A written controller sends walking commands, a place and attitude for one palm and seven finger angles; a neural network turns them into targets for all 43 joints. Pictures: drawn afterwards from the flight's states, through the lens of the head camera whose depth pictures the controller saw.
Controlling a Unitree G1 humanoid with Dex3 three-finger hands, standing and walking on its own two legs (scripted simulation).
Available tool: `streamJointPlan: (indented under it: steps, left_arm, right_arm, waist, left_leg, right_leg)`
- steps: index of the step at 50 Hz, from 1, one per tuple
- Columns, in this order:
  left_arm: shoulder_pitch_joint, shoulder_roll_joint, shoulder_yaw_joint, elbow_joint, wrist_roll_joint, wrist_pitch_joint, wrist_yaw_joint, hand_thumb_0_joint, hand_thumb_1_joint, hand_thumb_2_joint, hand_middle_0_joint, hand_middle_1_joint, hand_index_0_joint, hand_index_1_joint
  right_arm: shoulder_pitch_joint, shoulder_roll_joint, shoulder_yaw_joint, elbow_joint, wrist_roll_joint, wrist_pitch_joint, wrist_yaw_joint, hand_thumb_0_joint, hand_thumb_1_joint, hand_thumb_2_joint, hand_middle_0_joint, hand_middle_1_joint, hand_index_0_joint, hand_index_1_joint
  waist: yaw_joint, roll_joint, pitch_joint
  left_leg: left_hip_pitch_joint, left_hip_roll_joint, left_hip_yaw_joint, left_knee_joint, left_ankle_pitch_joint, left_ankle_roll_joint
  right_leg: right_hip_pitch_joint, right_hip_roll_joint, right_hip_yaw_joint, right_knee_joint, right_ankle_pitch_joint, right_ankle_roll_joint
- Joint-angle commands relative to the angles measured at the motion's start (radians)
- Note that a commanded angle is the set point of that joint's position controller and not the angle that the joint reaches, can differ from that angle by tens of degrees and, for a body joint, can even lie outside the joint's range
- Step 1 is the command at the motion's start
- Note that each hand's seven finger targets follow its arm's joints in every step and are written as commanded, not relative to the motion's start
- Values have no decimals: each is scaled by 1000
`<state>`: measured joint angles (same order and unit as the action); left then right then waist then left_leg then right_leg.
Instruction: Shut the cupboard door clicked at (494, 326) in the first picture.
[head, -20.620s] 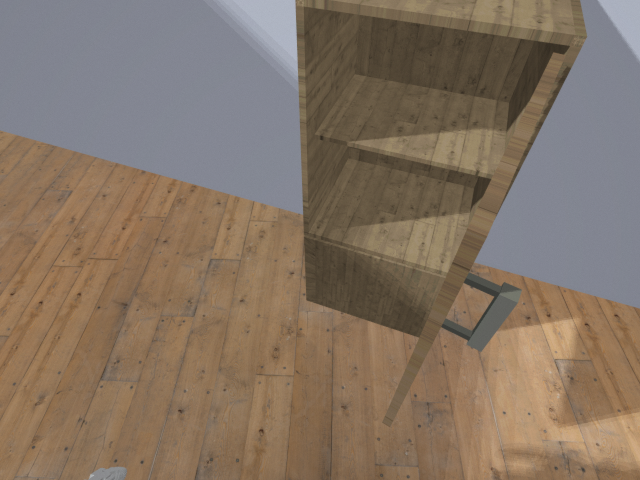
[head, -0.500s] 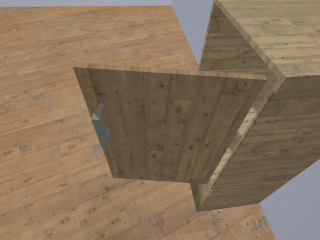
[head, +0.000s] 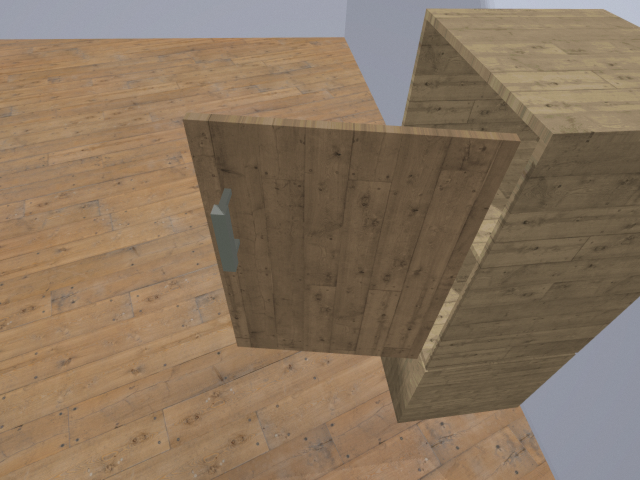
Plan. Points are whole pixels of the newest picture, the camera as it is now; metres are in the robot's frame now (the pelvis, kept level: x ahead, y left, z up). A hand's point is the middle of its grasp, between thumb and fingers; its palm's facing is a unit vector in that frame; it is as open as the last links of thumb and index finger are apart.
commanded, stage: raise the hand and make a fist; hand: left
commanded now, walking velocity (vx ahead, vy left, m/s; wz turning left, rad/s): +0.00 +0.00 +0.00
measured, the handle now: (228, 231) +0.45 +0.17 +0.05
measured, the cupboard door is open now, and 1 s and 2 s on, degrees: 79 79 79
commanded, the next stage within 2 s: bring the fist close to the handle in 1.94 s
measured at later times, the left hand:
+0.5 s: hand out of the picture +0.13 +0.18 -0.05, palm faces +0.09 -1.00 +0.00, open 5.9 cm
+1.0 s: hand (185, 409) +0.20 +0.18 +0.00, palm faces +0.00 -1.00 -0.03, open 3.6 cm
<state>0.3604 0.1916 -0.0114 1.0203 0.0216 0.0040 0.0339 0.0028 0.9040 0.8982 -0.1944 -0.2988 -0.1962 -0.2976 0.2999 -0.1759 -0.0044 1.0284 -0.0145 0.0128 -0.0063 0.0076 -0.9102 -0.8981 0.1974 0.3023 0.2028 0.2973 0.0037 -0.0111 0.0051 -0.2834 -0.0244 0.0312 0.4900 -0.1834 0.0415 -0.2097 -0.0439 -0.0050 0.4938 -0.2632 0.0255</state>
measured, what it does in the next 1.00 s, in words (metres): lowers itself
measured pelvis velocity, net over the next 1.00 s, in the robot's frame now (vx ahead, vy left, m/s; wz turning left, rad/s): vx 0.01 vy -0.02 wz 0.02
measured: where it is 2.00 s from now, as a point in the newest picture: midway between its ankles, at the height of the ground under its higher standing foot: outside the picture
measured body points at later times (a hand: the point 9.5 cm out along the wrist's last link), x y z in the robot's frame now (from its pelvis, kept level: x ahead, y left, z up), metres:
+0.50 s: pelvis -0.03 -0.03 -0.09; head -0.01 -0.01 +0.36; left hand +0.12 +0.23 -0.05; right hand +0.21 -0.25 -0.11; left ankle +0.05 +0.09 -0.74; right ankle +0.01 -0.15 -0.74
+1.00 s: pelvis +0.01 -0.02 -0.08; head +0.06 -0.02 +0.37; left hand +0.19 +0.23 +0.00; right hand +0.19 -0.26 -0.15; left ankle +0.05 +0.09 -0.74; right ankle +0.01 -0.15 -0.74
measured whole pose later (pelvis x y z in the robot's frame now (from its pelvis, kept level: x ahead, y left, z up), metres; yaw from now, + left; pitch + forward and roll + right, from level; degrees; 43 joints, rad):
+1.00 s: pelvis +0.01 -0.02 -0.08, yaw +1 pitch +12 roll -2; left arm 0.51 0.25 0.19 -0.17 -0.35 -0.31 -0.32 0.02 0.90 0.90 -0.92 -1.09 -0.92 -1.09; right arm 0.27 -0.24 -0.01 0.53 0.05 -0.21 -0.08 0.02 -0.90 -0.90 0.20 0.30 0.20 0.30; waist 0.03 0.05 -0.13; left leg -0.85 0.01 -0.04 1.11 -0.47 0.01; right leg -0.73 0.02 -0.03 1.07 -0.55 0.00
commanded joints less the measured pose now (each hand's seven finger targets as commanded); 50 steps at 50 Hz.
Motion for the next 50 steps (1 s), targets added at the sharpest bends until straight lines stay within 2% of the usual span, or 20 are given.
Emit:
streamJointPlan:
  steps: [1, 2, 3, 4, 5, 6, 8, 10, 12, 14, 17, 20, 22, 26, 29, 35, 39, 41, 44, 50]
  left_arm:
    - [71, 91, 13, -5, 16, -33, 36, 0, 900, 900, -200, -300, -200, -300]
    - [-806, 666, 392, -1661, -136, -297, 21, 0, 900, 900, -200, -300, -200, -300]
    - [-135, 201, 53, -1389, -148, -228, 24, 0, 900, 900, -218, -320, -218, -320]
    - [86, 55, 20, -1267, -185, -100, 50, 0, 900, 900, -237, -340, -237, -340]
    - [67, -18, -33, -1084, -181, -68, 64, 0, 900, 900, -255, -360, -255, -360]
    - [-3, 1, 1, -1138, -197, -118, 66, 0, 900, 900, -273, -380, -273, -380]
    - [14, 54, 93, -1007, -186, -246, 37, 0, 900, 900, -310, -420, -310, -420]
    - [142, 51, 160, -875, -213, -407, -59, 0, 900, 900, -347, -460, -347, -460]
    - [212, 71, 209, -857, -263, -576, -200, 0, 900, 900, -383, -500, -383, -500]
    - [278, 143, 271, -839, -295, -663, -345, 0, 900, 900, -420, -540, -420, -540]
    - [234, 185, 283, -1038, -358, -529, -411, 0, 900, 900, -475, -600, -475, -600]
    - [115, 179, 256, -1271, -376, -439, -358, 0, 900, 900, -530, -660, -530, -660]
    - [8, 191, 234, -1426, -353, -471, -300, 0, 900, 900, -567, -700, -567, -700]
    - [-39, 184, 186, -1472, -325, -558, -284, 0, 900, 900, -640, -780, -640, -780]
    - [38, 194, 200, -1362, -328, -507, -337, 0, 900, 900, -695, -840, -695, -840]
    - [162, 213, 311, -1357, -386, -317, -386, 0, 900, 900, -805, -960, -805, -960]
    - [162, 214, 341, -1388, -400, -337, -355, 0, 900, 900, -878, -1040, -878, -1040]
    - [168, 175, 300, -1382, -399, -360, -352, 0, 900, 900, -915, -1080, -915, -1080]
    - [159, 183, 292, -1341, -392, -372, -358, 0, 900, 900, -970, -1140, -970, -1140]
    - [128, 202, 275, -1430, -380, -371, -343, 0, 900, 900, -1080, -1260, -1080, -1260]
  right_arm:
    - [-59, -135, -17, -91, 3, -31, -4, 0, -900, -900, 200, 300, 200, 300]
    - [-27, -324, -52, -376, 15, -207, -102, 0, -900, -900, 200, 300, 200, 300]
    - [-74, -182, 5, -383, 68, -296, -112, 0, -900, -900, 200, 300, 200, 300]
    - [-99, -177, 2, -360, 64, -348, -101, 0, -900, -900, 200, 300, 200, 300]
    - [-110, -168, 10, -308, 93, -372, -93, 0, -900, -900, 200, 300, 200, 300]
    - [-115, -194, -13, -357, 78, -388, -84, 0, -900, -900, 200, 300, 200, 300]
    - [-123, -207, -34, -386, 40, -411, -61, 0, -900, -900, 200, 300, 200, 300]
    - [-151, -190, -58, -444, 24, -419, -25, 0, -900, -900, 200, 300, 200, 300]
    - [-175, -193, -77, -508, 13, -409, 6, 0, -900, -900, 200, 300, 200, 300]
    - [-180, -197, -92, -574, 30, -381, 26, 0, -900, -900, 200, 300, 200, 300]
    - [-235, -215, -79, -718, 72, -339, 4, 0, -900, -900, 200, 300, 200, 300]
    - [-196, -201, -61, -748, 72, -318, -36, 0, -900, -900, 200, 300, 200, 300]
    - [-160, -191, -54, -735, 60, -324, -52, 0, -900, -900, 200, 300, 200, 300]
    - [-127, -190, -42, -670, 46, -345, -73, 0, -900, -900, 200, 300, 200, 300]
    - [-132, -188, -40, -642, 56, -342, -82, 0, -900, -900, 200, 300, 200, 300]
    - [-145, -158, -49, -672, 69, -304, -85, 0, -900, -900, 200, 300, 200, 300]
    - [-142, -147, -48, -661, 58, -296, -81, 0, -900, -900, 200, 300, 200, 300]
    - [-129, -149, -49, -659, 58, -297, -74, 0, -900, -900, 200, 300, 200, 300]
    - [-126, -163, -50, -659, 58, -293, -73, 0, -900, -900, 200, 300, 200, 300]
    - [-106, -175, -47, -684, 65, -288, -74, 0, -900, -900, 200, 300, 200, 300]
  waist:
    - [20, -20, 145]
    - [-180, 51, -241]
    - [-19, 303, -457]
    - [-18, 298, -338]
    - [-58, 150, -68]
    - [-77, 99, 60]
    - [-79, -51, 60]
    - [3, -117, -29]
    - [51, -156, -137]
    - [73, -70, -179]
    - [85, 40, -184]
    - [38, 72, -187]
    - [-5, 87, -188]
    - [-39, 121, -219]
    - [-27, 103, -237]
    - [43, 35, -378]
    - [53, 25, -372]
    - [33, 11, -350]
    - [25, -10, -297]
    - [26, 62, -333]
  left_leg:
    - [-71, 92, -49, 12, -114, -41]
    - [265, 59, -60, -27, 83, 6]
    - [344, 78, -57, -67, 48, -20]
    - [186, 89, -110, -104, -117, -70]
    - [-6, 56, -124, -101, -281, -50]
    - [-88, 36, -134, -51, -345, -43]
    - [-225, 12, -133, 94, -376, -51]
    - [-341, -2, -97, 239, -347, -66]
    - [-454, -9, -61, 373, -322, -65]
    - [-520, -10, -48, 443, -321, -59]
    - [-518, -11, -70, 364, -526, -43]
    - [-521, 2, -96, 392, -541, -27]
    - [-499, 12, -113, 433, -503, -16]
    - [-489, 23, -121, 517, -392, -7]
    - [-502, 24, -105, 551, -298, -4]
    - [-446, 20, -85, 524, -89, -10]
    - [-415, 23, -93, 507, -3, -18]
    - [-404, 25, -92, 497, -3, -21]
    - [-431, 24, -90, 493, -38, -19]
    - [-340, 24, -85, 435, -32, -15]
  right_leg:
    - [-92, -61, 60, -120, 17, -56]
    - [-80, 32, -51, -2, 147, -56]
    - [-119, 74, -104, 67, -3, -61]
    - [-120, 87, -131, 136, -87, -61]
    - [-227, 76, -127, 129, -110, -50]
    - [-270, 67, -119, 82, -159, -45]
    - [-433, 60, -118, 140, -288, -41]
    - [-528, 61, -109, 255, -358, -50]
    - [-580, 55, -64, 350, -423, -60]
    - [-563, 43, 5, 392, -444, -79]
    - [-566, 44, 21, 391, -531, -69]
    - [-597, 53, 43, 380, -545, -60]
    - [-631, 65, 38, 391, -502, -60]
    - [-677, 81, 12, 453, -369, -65]
    - [-638, 83, 23, 435, -312, -63]
    - [-432, 61, 33, 407, -81, -41]
    - [-405, 63, 5, 440, 85, -35]
    - [-428, 60, -9, 443, 103, -30]
    - [-446, 61, 0, 428, 49, -33]
    - [-421, 70, -27, 410, 20, -48]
